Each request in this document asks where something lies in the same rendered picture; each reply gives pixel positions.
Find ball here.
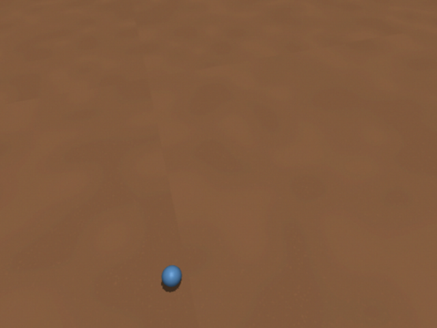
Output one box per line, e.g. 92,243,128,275
162,265,182,287

